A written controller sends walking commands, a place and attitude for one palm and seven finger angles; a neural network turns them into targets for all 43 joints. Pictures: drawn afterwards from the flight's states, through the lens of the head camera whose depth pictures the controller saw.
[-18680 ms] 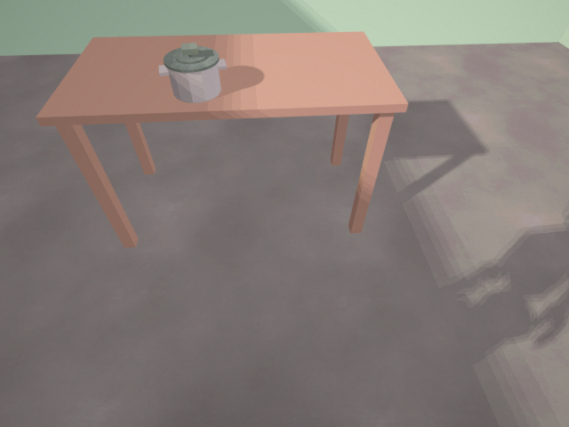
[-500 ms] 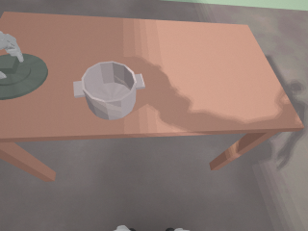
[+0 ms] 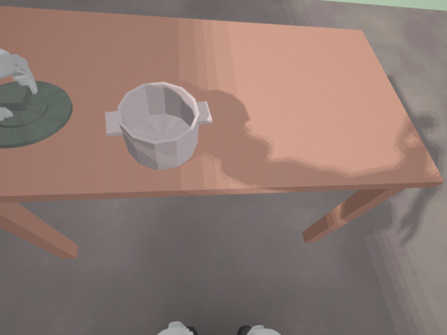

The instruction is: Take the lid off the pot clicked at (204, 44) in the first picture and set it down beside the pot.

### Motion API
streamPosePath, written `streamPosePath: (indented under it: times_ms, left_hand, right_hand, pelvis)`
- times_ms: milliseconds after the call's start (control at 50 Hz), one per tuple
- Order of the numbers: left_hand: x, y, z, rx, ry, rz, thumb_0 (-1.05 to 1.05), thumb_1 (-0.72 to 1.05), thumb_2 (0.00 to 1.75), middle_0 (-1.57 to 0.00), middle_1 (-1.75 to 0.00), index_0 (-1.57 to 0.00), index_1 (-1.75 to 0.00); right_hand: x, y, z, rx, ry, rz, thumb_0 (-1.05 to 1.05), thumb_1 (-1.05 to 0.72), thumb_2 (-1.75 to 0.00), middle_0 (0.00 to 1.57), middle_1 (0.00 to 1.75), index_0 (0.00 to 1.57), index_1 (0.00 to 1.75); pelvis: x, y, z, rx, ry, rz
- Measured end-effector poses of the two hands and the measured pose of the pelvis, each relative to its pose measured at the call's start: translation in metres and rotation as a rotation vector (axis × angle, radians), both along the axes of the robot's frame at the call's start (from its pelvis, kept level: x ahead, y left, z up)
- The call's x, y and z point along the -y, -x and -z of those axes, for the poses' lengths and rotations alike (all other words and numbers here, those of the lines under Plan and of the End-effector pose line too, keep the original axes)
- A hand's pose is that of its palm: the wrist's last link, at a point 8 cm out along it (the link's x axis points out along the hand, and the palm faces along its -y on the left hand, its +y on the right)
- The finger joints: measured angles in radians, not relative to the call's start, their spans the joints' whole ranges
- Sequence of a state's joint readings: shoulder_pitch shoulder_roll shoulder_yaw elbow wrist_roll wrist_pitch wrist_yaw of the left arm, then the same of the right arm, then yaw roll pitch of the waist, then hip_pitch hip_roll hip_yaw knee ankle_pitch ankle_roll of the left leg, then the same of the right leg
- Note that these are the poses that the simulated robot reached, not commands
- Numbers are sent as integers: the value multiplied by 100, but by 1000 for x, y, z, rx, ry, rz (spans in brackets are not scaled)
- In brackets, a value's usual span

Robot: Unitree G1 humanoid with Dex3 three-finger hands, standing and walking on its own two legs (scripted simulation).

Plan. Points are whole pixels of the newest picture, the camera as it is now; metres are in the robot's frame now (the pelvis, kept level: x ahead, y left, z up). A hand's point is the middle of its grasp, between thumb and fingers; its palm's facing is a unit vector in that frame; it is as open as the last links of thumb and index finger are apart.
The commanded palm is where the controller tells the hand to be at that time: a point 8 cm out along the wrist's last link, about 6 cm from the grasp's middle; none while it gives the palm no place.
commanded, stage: lower the lid onto the table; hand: left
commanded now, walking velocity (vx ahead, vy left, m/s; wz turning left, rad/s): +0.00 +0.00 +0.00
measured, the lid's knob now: (12, 98) +0.51 +0.33 +0.07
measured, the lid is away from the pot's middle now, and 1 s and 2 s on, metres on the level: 0.24 0.23 0.24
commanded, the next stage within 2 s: open the fingers wide in 1.30 s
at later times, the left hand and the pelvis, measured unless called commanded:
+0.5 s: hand (19, 116) +0.48 +0.32 +0.06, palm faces -0.49 -0.10 -0.87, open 8.4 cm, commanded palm +0.55 +0.32 +0.12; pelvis -0.01 -0.01 -0.01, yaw -1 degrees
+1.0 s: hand (24, 127) +0.48 +0.32 +0.03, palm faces -0.50 -0.10 -0.86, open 8.4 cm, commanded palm +0.56 +0.32 +0.08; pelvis +0.00 -0.02 -0.02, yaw -1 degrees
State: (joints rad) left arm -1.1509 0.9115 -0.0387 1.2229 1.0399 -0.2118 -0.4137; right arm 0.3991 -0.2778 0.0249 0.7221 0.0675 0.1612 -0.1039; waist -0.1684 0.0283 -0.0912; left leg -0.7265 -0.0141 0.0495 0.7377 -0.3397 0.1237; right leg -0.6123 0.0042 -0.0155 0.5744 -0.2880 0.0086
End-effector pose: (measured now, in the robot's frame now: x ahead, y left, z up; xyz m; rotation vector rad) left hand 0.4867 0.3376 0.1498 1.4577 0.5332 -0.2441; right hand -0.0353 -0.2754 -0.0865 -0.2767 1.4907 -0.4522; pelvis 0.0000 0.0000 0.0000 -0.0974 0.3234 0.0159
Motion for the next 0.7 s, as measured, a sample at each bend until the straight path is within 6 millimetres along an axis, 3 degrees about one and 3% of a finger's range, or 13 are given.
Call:
streamPosePath:
  times_ms: [460,700]
  left_hand:
    - [18,-1,29,-21,-11,28,5,30,90,-106,-118,-43,-90]
    - [11,-4,43,-38,-13,3,5,30,90,-106,-118,-43,-90]
  right_hand:
    - [9,9,6,-5,11,12,0,-90,-90,21,30,21,30]
    - [15,15,9,-38,20,27,0,-90,-90,21,30,21,30]
  pelvis:
    - [11,6,7,-22,-1,8]
    - [18,5,13,-48,1,16]
